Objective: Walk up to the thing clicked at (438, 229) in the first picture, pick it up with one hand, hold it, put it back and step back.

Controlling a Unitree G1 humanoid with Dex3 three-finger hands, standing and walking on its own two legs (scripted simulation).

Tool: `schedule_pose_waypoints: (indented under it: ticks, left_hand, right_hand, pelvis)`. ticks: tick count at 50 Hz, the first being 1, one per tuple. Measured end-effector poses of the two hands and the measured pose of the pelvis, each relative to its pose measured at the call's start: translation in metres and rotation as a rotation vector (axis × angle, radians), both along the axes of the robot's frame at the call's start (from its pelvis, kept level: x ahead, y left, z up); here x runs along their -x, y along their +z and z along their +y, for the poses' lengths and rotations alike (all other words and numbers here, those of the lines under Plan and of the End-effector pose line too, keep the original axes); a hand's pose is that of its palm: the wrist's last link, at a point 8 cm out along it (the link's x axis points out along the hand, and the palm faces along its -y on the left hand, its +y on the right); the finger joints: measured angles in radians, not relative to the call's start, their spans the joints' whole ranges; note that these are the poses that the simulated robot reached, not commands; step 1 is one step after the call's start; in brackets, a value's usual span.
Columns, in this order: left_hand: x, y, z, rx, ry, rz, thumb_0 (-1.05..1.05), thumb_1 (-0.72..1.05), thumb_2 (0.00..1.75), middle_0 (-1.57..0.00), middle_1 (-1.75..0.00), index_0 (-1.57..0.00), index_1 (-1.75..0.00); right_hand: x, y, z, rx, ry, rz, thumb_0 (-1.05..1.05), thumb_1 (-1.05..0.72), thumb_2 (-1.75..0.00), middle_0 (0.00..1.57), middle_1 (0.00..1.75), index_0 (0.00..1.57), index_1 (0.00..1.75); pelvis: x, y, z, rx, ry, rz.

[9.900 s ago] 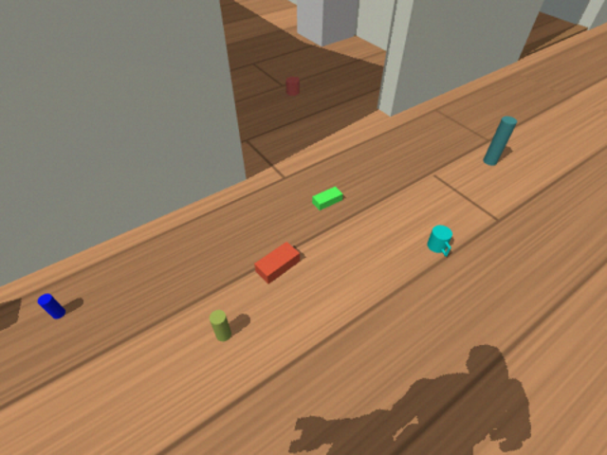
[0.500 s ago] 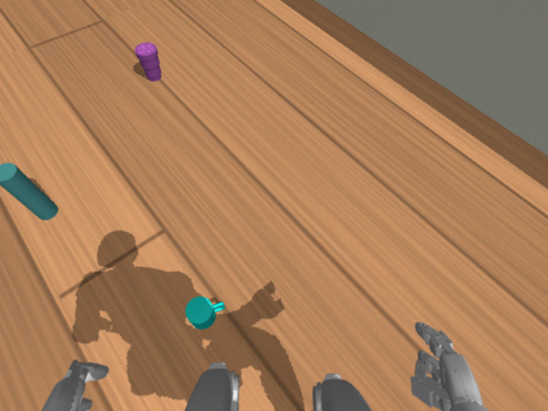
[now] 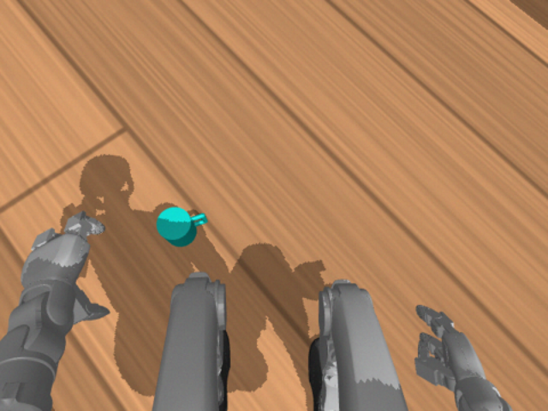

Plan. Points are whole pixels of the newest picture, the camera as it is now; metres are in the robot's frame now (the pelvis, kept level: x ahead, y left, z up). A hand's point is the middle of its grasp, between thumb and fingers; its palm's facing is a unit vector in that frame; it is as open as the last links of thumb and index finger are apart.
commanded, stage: rise first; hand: left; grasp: from above
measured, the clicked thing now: (184, 225) +0.46 +0.23 -0.43
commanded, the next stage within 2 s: approach in 1.52 s
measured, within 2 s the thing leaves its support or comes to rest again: neither
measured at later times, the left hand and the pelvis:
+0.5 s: hand (118, 248) +0.37 +0.31 -0.25, palm faces -0.45 -0.14 -0.88, open 14.2 cm; pelvis -0.03 +0.00 -0.10, yaw -3 degrees
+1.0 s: hand (134, 238) +0.40 +0.30 -0.30, palm faces -0.44 -0.07 -0.89, open 14.2 cm; pelvis -0.02 +0.00 -0.13, yaw -5 degrees
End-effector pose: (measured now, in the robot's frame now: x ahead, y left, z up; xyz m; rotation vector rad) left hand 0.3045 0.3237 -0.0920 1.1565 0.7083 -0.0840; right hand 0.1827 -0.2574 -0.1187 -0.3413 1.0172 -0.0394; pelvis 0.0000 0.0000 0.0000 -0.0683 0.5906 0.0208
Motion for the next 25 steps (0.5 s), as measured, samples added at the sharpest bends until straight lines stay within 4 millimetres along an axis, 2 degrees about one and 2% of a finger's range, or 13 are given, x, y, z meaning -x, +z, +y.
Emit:
schedule_pose_waypoints:
  ticks: [6,10,14,19,25]
  left_hand:
    - [-0.022,-0.029,-0.004,-0.058,-0.084,-0.014,0.00,-0.52,1.01,-0.07,-1.07,-0.07,-1.08]
    - [-0.032,-0.045,-0.007,-0.086,-0.145,-0.008,0.00,-0.53,1.02,-0.07,-1.06,-0.07,-1.08]
    - [-0.041,-0.061,-0.011,-0.110,-0.204,-0.007,0.00,-0.53,1.03,-0.07,-1.06,-0.07,-1.07]
    - [-0.053,-0.080,-0.012,-0.142,-0.259,-0.028,0.00,-0.54,1.04,-0.08,-1.03,-0.07,-1.05]
    - [-0.068,-0.100,-0.011,-0.182,-0.300,-0.049,0.00,-0.55,1.05,-0.08,-1.00,-0.07,-1.02]
  right_hand:
    - [0.056,-0.039,-0.004,0.008,-0.055,0.102,0.00,-0.88,-0.89,0.20,0.30,0.20,0.29]
    - [0.089,-0.052,-0.008,0.023,-0.091,0.161,0.00,-0.87,-0.89,0.20,0.30,0.20,0.29]
    - [0.114,-0.061,-0.013,0.044,-0.113,0.216,0.00,-0.87,-0.89,0.20,0.30,0.20,0.29]
    - [0.130,-0.070,-0.019,0.076,-0.119,0.268,0.00,-0.88,-0.89,0.20,0.30,0.20,0.29]
    - [0.132,-0.082,-0.022,0.098,-0.105,0.299,0.00,-0.89,-0.90,0.20,0.30,0.20,0.29]
  pelvis:
    - [0.017,-0.035,-0.001,0.011,-0.010,-0.014]
    - [0.025,-0.051,-0.001,0.017,-0.016,-0.023]
    - [0.029,-0.064,-0.001,0.023,-0.020,-0.027]
    - [0.030,-0.080,0.000,0.031,-0.025,-0.030]
    - [0.028,-0.097,0.001,0.040,-0.030,-0.028]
